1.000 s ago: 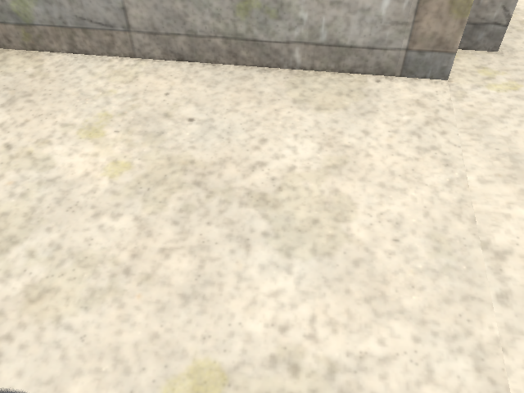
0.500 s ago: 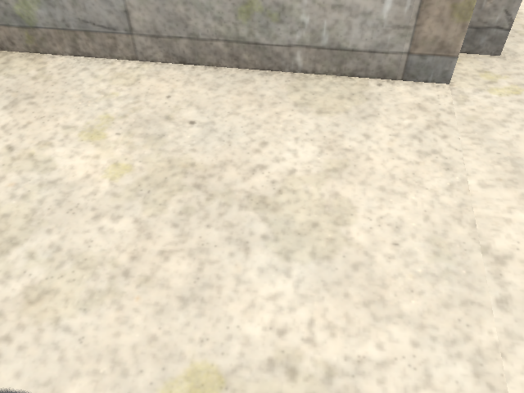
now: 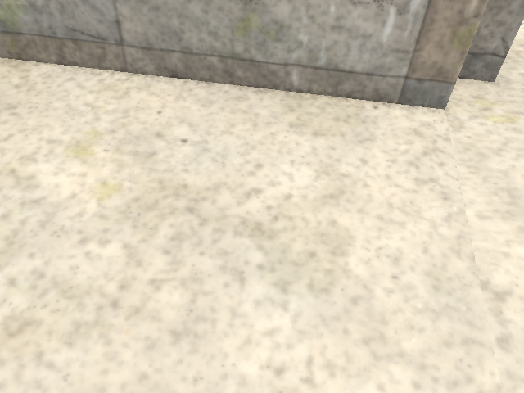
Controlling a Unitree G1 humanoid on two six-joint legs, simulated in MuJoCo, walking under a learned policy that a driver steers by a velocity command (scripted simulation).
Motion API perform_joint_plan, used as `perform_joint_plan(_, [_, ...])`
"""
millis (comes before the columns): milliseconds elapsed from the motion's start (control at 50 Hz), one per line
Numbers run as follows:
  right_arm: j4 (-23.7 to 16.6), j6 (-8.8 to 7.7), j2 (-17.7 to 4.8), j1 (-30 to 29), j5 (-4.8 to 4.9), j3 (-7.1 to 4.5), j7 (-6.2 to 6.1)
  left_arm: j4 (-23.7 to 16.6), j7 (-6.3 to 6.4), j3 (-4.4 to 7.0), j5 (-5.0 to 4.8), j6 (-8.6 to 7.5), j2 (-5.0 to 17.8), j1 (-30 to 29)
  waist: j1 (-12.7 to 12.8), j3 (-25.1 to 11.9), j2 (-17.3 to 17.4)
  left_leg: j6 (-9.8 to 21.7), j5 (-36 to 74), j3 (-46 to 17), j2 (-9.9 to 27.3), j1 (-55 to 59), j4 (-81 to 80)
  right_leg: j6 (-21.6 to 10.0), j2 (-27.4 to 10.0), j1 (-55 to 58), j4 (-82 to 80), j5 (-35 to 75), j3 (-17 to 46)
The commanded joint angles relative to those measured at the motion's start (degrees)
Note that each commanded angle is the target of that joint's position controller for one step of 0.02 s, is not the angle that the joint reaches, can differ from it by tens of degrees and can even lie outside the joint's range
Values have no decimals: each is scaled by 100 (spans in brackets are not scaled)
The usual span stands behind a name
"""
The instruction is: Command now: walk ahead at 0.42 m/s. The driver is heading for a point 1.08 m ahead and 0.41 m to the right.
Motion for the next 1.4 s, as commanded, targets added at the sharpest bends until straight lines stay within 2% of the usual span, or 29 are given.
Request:
perform_joint_plan(20, [-299, -58, -664, 48, -25, -106, -15, -475, -85, 68, 77, -151, 310, -518, -43, 484, 703, 849, 806, -1735, 1434, 1000, -1642, 90, -476, -1964, -2, 843, 128])
perform_joint_plan(140, [25, 45, -862, 416, 26, -94, -139, -803, -151, -112, 92, -159, -21, -1638, -325, 627, 704, 749, 1983, -681, 1110, 604, -1776, 394, -248, -1408, -2206, 2124, -266])
perform_joint_plan(200, [189, 49, -1024, 578, 87, -119, -153, -952, -233, -118, 36, -197, 66, -2064, -391, 763, 754, 769, 1798, -685, 1317, 655, -1815, 316, -111, -1008, -2906, 2374, -276])
perform_joint_plan(280, [320, 121, -1153, 436, 117, -170, -166, -1004, -309, -35, 44, -240, 346, -1951, -83, 564, 822, 576, 3222, -643, 1600, 1424, -1195, -76, 40, -631, -3342, 1812, -248])
perform_joint_plan(320, [310, 211, -1246, 284, 60, -187, -185, -717, -233, 140, 63, -208, 677, -831, 533, -260, 946, 390, 5162, -410, 1368, 1435, 226, -372, 410, 921, -3412, 1580, -550])
perform_joint_plan(340, [235, 227, -1163, 261, 10, -133, -205, -477, -155, 238, 75, -177, 930, 187, 966, -959, 828, 205, 4639, -305, 1147, 503, 1568, -612, 21, 2632, -3210, 1728, -156])
perform_joint_plan(360, [82, 158, -458, 951, -72, 67, -160, -356, -97, 357, 232, -158, 1530, 952, 733, -2031, -632, -168, 1499, -151, 286, -1700, 3972, -1423, -1600, 5040, -3232, 1227, 2315])
perform_joint_plan(380, [264, 34, -402, 1214, 52, 135, -112, -241, -146, 271, 151, -159, 1194, 1087, 708, -2739, -1368, -253, -1564, -900, -249, -2646, 5160, -1875, -2158, 5493, -4467, 55, 4501])
perform_joint_plan(400, [102, -60, -985, 504, 218, -32, -74, -269, -126, 175, 86, -141, 865, 596, 704, -1566, -872, -204, -1283, -912, 166, -3323, 5514, -1535, -1860, 4669, -4722, -542, 3873])
perform_joint_plan(440, [-174, -154, -1006, -448, 136, -22, -99, -372, -113, 81, 125, -116, 625, -191, 375, -272, 89, -140, -318, -555, 691, -3164, 4889, -1224, -1367, 2680, -4982, 257, 2437])
perform_joint_plan(480, [-145, -80, -885, -277, 1, -43, -121, -434, -133, 40, 232, -156, 470, -469, -12, -78, -50, -180, 112, -607, 929, -2520, 4390, -1181, -981, 1720, -5289, 1005, 1899])
perform_joint_plan(520, [-141, 1, -735, -178, -49, -11, -139, -379, -128, 64, 146, -213, 508, -417, -132, -17, -101, -322, 227, -523, 952, -2402, 4025, -1317, -867, 1356, -5480, 1366, 1584])
perform_joint_plan(600, [-503, 5, -691, -1161, -107, 37, -182, -241, -8, 138, 98, -205, 747, -62, 89, 311, 16, -569, 1358, -477, 877, -2677, 2488, -1231, -655, 1143, -5603, 1633, 1162])
perform_joint_plan(720, [-817, -139, -669, -2349, 30, 79, -25, -63, 94, 188, -25, -37, 941, 641, 548, 315, -72, -640, 2200, -477, 423, -2080, 707, -980, -660, 1495, -5091, 1233, 1351])
perform_joint_plan(780, [-875, -213, -904, -2350, 54, -11, 35, -68, 138, 208, -3, 51, 963, 691, 428, 216, -233, -493, 1620, -579, 338, -1729, 261, -827, -824, 1954, -4561, 1131, 1836])
perform_joint_plan(820, [-710, -254, -1070, -1665, 50, -116, 9, -116, 141, 185, 33, 110, 859, 582, 41, -59, -342, -250, 1243, -413, 292, -715, -79, -628, -616, 1871, -3897, 1478, 1879])
perform_joint_plan(840, [-617, -282, -1300, -950, -35, -207, -35, -200, 114, 83, 81, 97, 577, 536, -307, -674, -154, 53, 1171, -776, 777, 538, 12, -433, -261, 1440, -2797, 1412, 1624])
perform_joint_plan(860, [-541, -241, -1783, -149, -132, -337, -90, -382, 102, -49, 85, 38, 137, 878, -428, -1634, 1010, 692, 825, -2456, 2096, 2674, 64, -43, 448, -208, -833, 46, 840])
perform_joint_plan(880, [-389, -149, -1698, 123, -60, -342, -37, -512, 100, -77, -24, -20, 238, 1205, -302, -1973, 2247, 1172, -457, -4401, 2790, 3211, -529, 105, 498, -1516, 468, -1581, 644])
perform_joint_plan(900, [-465, -119, -1197, -149, -26, -215, -43, -435, 109, 72, -106, 5, 775, 897, -380, -1209, 1403, 988, -1036, -3950, 2585, 2590, -714, 154, 160, -1918, 1032, -1136, 837])
perform_joint_plan(920, [-493, -83, -986, -414, -20, -150, -59, -517, 104, 111, -71, 46, 869, 440, -373, -627, 949, 796, -672, -3043, 2346, 1894, -772, 194, -32, -1937, 1103, -643, 648])
perform_joint_plan(980, [-393, -90, -750, -987, -85, -72, -54, -636, 47, 128, -6, 169, 582, 198, 2, 121, 968, 649, 594, -1566, 1738, 424, -1308, 291, -449, -1347, 559, 127, 507])
perform_joint_plan(1160, [29, -90, -1236, -838, -21, -247, -110, -1078, -144, 2, 50, 201, 209, -865, -190, 387, 601, 654, 1963, 242, 1657, 507, -1617, 343, -468, -1219, -1660, 1905, 110])
perform_joint_plan(1260, [236, 51, -1520, -558, 132, -344, -110, -1425, -289, 23, 32, 211, 311, -1500, -307, 592, 599, 451, 2290, 630, 1901, 1157, -1352, 23, -331, -1046, -2513, 1430, -263])
perform_joint_plan(1300, [243, 124, -1696, -592, 184, -399, -129, -1462, -296, 117, 66, 242, 489, -1283, -76, 343, 750, 330, 4010, 863, 1891, 1343, -637, -212, 0, -431, -2651, 825, -580])
perform_joint_plan(1340, [212, 197, -1635, -636, 202, -365, -162, -1076, -217, 416, 50, 290, 974, 236, 764, -510, 610, 60, 4994, 1213, 1557, 757, 1466, -586, 560, 1760, -3112, 1039, -813])
perform_joint_plan(1360, [81, 167, -1249, -464, -14, -210, -164, -890, -85, 597, 0, 348, 1500, 1096, 1005, -1040, -277, -228, 2568, 1226, 1251, -844, 3370, -964, -310, 3540, -3186, 1232, 619])
perform_joint_plan(1380, [-279, 2, -593, -62, -148, 17, -93, -1049, -92, 595, -7, 264, 2020, 766, 282, -1705, -1490, -511, -1880, 306, 77, -3037, 5087, -2018, -1575, 4888, -4095, -229, 4041])
perform_joint_plan(1400, [-313, -167, -1187, -783, 85, -87, -34, -1153, -140, 448, 14, 162, 1457, 855, 787, -1850, -644, -416, -1667, -627, 247, -3610, 5521, -1906, -1706, 4860, -4716, -632, 4423])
